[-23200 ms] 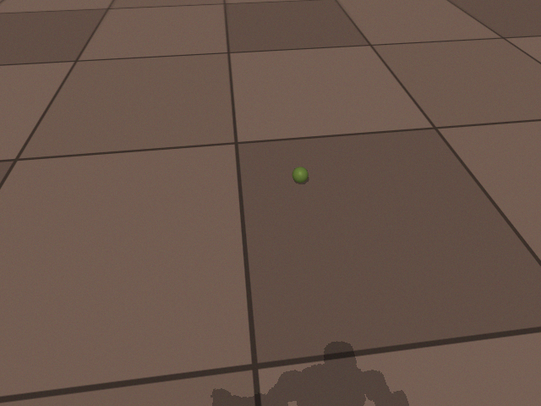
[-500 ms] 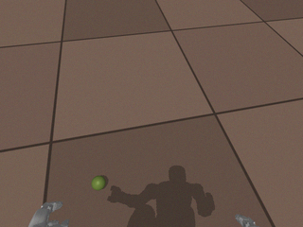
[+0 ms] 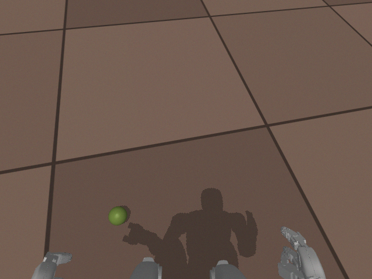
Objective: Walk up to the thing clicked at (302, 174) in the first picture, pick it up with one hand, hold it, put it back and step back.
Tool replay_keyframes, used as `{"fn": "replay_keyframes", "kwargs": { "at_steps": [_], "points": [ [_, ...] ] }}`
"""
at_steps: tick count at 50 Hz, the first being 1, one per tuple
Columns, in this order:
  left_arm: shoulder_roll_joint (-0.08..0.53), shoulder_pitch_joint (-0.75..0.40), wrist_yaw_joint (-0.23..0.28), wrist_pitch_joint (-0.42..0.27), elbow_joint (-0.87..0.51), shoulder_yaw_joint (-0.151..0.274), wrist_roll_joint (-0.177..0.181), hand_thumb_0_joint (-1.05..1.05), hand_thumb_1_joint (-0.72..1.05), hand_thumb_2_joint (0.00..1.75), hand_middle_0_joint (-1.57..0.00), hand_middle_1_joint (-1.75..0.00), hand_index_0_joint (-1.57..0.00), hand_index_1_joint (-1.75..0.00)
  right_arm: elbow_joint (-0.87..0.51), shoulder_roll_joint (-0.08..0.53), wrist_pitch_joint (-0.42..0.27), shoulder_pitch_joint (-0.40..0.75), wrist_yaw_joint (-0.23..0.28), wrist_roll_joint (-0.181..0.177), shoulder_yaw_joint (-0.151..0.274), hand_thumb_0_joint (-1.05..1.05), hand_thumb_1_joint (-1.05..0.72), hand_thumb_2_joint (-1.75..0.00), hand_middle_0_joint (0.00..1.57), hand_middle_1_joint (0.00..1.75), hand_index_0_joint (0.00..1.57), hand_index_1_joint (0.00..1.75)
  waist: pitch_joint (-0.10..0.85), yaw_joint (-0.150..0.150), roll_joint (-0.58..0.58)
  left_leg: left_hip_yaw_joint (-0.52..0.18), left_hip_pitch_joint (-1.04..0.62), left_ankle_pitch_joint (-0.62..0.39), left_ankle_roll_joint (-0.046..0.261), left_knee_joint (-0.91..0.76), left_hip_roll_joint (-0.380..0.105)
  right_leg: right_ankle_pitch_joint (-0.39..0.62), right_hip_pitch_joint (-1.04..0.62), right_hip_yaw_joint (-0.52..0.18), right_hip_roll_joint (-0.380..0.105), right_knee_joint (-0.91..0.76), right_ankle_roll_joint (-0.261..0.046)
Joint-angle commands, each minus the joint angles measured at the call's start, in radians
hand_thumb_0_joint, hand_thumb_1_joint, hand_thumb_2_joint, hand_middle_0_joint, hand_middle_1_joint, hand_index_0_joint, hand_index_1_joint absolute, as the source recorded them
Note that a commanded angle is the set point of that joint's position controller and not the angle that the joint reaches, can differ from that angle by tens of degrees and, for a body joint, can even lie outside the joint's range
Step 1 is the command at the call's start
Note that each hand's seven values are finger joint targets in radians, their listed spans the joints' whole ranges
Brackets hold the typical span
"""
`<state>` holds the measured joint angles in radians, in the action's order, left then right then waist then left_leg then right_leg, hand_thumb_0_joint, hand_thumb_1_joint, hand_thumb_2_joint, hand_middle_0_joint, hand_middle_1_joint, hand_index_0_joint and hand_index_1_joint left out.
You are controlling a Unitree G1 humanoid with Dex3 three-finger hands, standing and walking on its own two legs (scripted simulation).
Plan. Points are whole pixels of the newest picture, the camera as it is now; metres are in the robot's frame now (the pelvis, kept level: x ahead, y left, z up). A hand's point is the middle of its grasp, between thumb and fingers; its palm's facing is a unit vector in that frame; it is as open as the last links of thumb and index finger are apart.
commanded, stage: rise first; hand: left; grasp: from above
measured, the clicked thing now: (117, 215) +0.42 +0.30 -0.66
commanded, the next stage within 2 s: none
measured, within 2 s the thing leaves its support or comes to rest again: neither
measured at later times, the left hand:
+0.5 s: hand out of the picture +0.12 +0.27 -0.19, palm faces -0.19 -0.83 -0.52, open 14.2 cm
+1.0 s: hand (83, 248) +0.25 +0.33 -0.38, palm faces -0.45 -0.37 -0.81, open 14.1 cm
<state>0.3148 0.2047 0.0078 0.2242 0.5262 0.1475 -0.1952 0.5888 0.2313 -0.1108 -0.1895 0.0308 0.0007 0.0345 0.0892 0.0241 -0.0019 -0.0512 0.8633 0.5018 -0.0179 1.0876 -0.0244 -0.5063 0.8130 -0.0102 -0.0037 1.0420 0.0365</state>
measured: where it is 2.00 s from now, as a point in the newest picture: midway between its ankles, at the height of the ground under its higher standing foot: outside the picture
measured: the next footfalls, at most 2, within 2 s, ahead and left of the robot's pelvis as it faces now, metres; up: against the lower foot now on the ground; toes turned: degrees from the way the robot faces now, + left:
none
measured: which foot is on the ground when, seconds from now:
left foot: down 0.00-1.00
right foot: down 0.00-1.00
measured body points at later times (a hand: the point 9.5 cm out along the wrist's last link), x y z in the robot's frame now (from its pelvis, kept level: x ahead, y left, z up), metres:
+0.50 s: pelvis -0.02 +0.00 -0.06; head +0.11 +0.01 +0.37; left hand +0.13 +0.31 -0.15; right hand +0.17 -0.25 -0.15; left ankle +0.01 +0.13 -0.66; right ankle +0.00 -0.15 -0.66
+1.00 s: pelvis -0.08 -0.01 -0.26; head +0.14 +0.01 +0.14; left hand +0.27 +0.35 -0.34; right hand +0.09 -0.28 -0.39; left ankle +0.01 +0.12 -0.66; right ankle +0.00 -0.15 -0.66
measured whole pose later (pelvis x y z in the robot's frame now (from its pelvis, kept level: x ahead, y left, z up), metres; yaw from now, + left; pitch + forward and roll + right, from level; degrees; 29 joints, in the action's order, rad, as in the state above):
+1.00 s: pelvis -0.08 -0.01 -0.26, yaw -3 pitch +34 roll -4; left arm 0.63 -0.35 0.07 -0.23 0.82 0.24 -0.79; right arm 0.70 0.30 -0.13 -0.04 -0.05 0.03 0.06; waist 0.11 0.00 -0.01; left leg -0.12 1.97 0.67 -0.05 2.05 -0.01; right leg -0.70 1.91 0.00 0.03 2.02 0.05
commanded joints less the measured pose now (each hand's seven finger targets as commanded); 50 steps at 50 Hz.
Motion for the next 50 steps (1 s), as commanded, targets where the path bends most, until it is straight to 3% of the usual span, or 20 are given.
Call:
{"fn": "replay_keyframes", "kwargs": {
  "at_steps": [1, 7, 15, 21, 23, 27, 28, 31, 35, 37, 41, 44, 46, 48, 50],
  "points": [
    [0.165, 0.067, 0.02, 0.004, -0.177, 0.06, -0.02, 0.0, -0.55, 0.99, -0.06, -1.07, -0.06, -1.07, -0.146, 0.151, -0.054, -0.025, 0.016, -0.003, 0.056, 0.0, -0.89, -0.9, 0.2, 0.3, 0.2, 0.3, 0.278, 0.009, -0.062, 0.031, -0.182, -0.359, 0.017, -0.107, 0.003, 0.297, -0.079, 0.049, 0.022, -0.078, -0.05],
    [0.166, 0.094, 0.025, 0.02, -0.23, 0.063, -0.037, 0.0, -0.54, 0.97, -0.05, -1.07, -0.06, -1.06, -0.179, 0.143, -0.068, -0.006, 0.019, 0.0, 0.048, 0.0, -0.88, -0.89, 0.2, 0.3, 0.2, 0.3, 0.265, 0.003, -0.074, 0.023, -0.095, -0.274, 0.015, -0.069, 0.004, 0.226, 0.0, 0.054, 0.022, -0.025, -0.055],
    [0.191, 0.137, 0.028, 0.002, -0.308, 0.077, -0.068, 0.0, -0.56, 0.97, -0.06, -1.07, -0.07, -1.07, -0.193, 0.139, -0.084, 0.0, 0.013, -0.001, 0.049, 0.0, -0.9, -0.9, 0.2, 0.3, 0.2, 0.3, 0.346, -0.006, -0.095, 0.018, -0.044, -0.314, 0.018, 0.025, 0.008, 0.246, 0.076, 0.053, 0.025, 0.071, -0.058],
    [0.198, 0.183, 0.025, -0.016, -0.313, 0.089, -0.079, 0.0, -0.54, 0.98, -0.05, -1.07, -0.05, -1.06, -0.202, 0.142, -0.09, 0.015, 0.002, -0.005, 0.051, 0.0, -0.87, -0.89, 0.2, 0.3, 0.2, 0.3, 0.349, -0.017, -0.068, 0.02, 0.055, -0.211, 0.024, 0.079, 0.019, 0.179, 0.127, 0.05, 0.025, 0.112, -0.057],
    [0.225, 0.103, 0.025, -0.033, -0.317, 0.086, -0.096, 0.0, -0.56, 0.98, -0.06, -1.07, -0.05, -1.07, -0.195, 0.149, -0.096, 0.024, 0.001, -0.008, 0.053, 0.0, -0.89, -0.9, 0.2, 0.3, 0.2, 0.3, 0.351, 0.008, -0.06, 0.02, 0.089, -0.185, 0.028, 0.11, 0.019, 0.163, 0.168, 0.045, 0.025, 0.13, -0.057],
    [0.295, -0.089, 0.028, -0.117, -0.178, 0.1, -0.177, 0.0, -0.55, 0.99, -0.05, -1.05, -0.05, -1.06, -0.154, 0.164, -0.116, 0.049, -0.007, -0.005, 0.058, 0.0, -0.88, -0.89, 0.2, 0.3, 0.2, 0.3, 0.287, 0.027, -0.041, 0.02, 0.254, -0.037, 0.036, 0.211, 0.023, 0.035, 0.332, 0.034, 0.021, 0.219, -0.057],
    [0.332, -0.141, 0.032, -0.151, -0.157, 0.117, -0.202, 0.0, -0.54, 0.98, -0.05, -1.06, -0.05, -1.06, -0.137, 0.164, -0.121, 0.055, -0.009, -0.002, 0.059, 0.0, -0.88, -0.9, 0.2, 0.3, 0.2, 0.3, 0.3, 0.012, -0.054, 0.03, 0.286, -0.024, 0.038, 0.245, 0.024, 0.024, 0.36, 0.027, 0.021, 0.244, -0.057],
    [0.353, -0.215, 0.03, -0.246, -0.081, 0.107, -0.264, 0.0, -0.51, 0.98, -0.04, -1.06, -0.05, -1.06, -0.109, 0.178, -0.137, 0.063, -0.016, 0.006, 0.066, 0.0, -0.86, -0.89, 0.2, 0.3, 0.2, 0.3, 0.343, 0.012, -0.087, 0.03, 0.358, 0.031, 0.034, 0.315, 0.024, -0.023, 0.464, 0.021, 0.022, 0.338, -0.058],
    [0.397, -0.299, 0.018, -0.354, -0.009, 0.096, -0.353, 0.0, -0.55, 1.01, -0.06, -1.07, -0.05, -1.07, -0.075, 0.206, -0.139, 0.066, -0.029, 0.008, 0.075, 0.0, -0.88, -0.9, 0.2, 0.3, 0.2, 0.3, 0.458, 0.002, -0.115, 0.015, 0.424, 0.011, 0.025, 0.418, 0.024, -0.008, 0.592, 0.033, 0.028, 0.475, -0.062],
    [0.476, -0.336, 0.032, -0.394, 0.024, 0.153, -0.4, 0.0, -0.57, 1.01, -0.06, -1.07, -0.06, -1.08, -0.06, 0.219, -0.129, 0.063, -0.034, 0.005, 0.081, 0.0, -0.9, -0.9, 0.2, 0.3, 0.2, 0.3, 0.524, -0.026, -0.119, 0.015, 0.46, -0.025, 0.025, 0.48, 0.025, 0.017, 0.631, 0.036, 0.028, 0.535, -0.064],
    [0.529, -0.427, 0.071, -0.433, 0.125, 0.176, -0.498, 0.0, -0.57, 1.02, -0.06, -1.08, -0.06, -1.08, -0.028, 0.235, -0.099, 0.048, -0.05, 0.007, 0.087, 0.0, -0.9, -0.9, 0.2, 0.3, 0.2, 0.3, 0.603, -0.04, -0.1, 0.024, 0.52, -0.106, 0.027, 0.601, 0.025, 0.067, 0.701, 0.054, 0.032, 0.628, -0.06],
    [0.601, -0.541, 0.092, -0.459, 0.14, 0.204, -0.544, 0.0, -0.57, 1.03, -0.05, -1.07, -0.05, -1.08, 0.005, 0.245, -0.078, 0.03, -0.064, 0.017, 0.094, 0.0, -0.88, -0.9, 0.2, 0.3, 0.2, 0.3, 0.689, -0.054, -0.11, 0.022, 0.539, -0.157, 0.029, 0.672, 0.023, 0.103, 0.719, 0.061, 0.03, 0.694, -0.059],
    [0.619, -0.589, 0.095, -0.47, 0.157, 0.201, -0.574, 0.0, -0.55, 1.05, -0.05, -1.06, -0.04, -1.07, 0.019, 0.248, -0.061, 0.019, -0.073, 0.024, 0.099, 0.0, -0.86, -0.89, 0.2, 0.3, 0.2, 0.3, 0.711, -0.05, -0.097, 0.02, 0.569, -0.155, 0.034, 0.716, 0.021, 0.099, 0.743, 0.07, 0.031, 0.727, -0.057],
    [0.675, -0.659, 0.1, -0.482, 0.175, 0.222, -0.614, 0.0, -0.54, 1.05, -0.04, -1.06, -0.04, -1.07, 0.036, 0.254, -0.045, 0.005, -0.075, 0.028, 0.101, 0.0, -0.85, -0.89, 0.2, 0.3, 0.2, 0.3, 0.747, -0.049, -0.091, 0.022, 0.592, -0.136, 0.037, 0.754, 0.02, 0.091, 0.762, 0.073, 0.033, 0.754, -0.055],
    [0.675, -0.714, 0.095, -0.496, 0.209, 0.206, -0.644, 0.0, -0.53, 1.04, -0.04, -1.05, -0.03, -1.06, 0.052, 0.257, -0.031, -0.007, -0.08, 0.034, 0.098, 0.0, -0.85, -0.89, 0.2, 0.3, 0.2, 0.3, 0.746, -0.031, -0.073, 0.025, 0.64, -0.107, 0.043, 0.793, 0.02, 0.077, 0.781, 0.075, 0.035, 0.774, -0.052]
  ]
}}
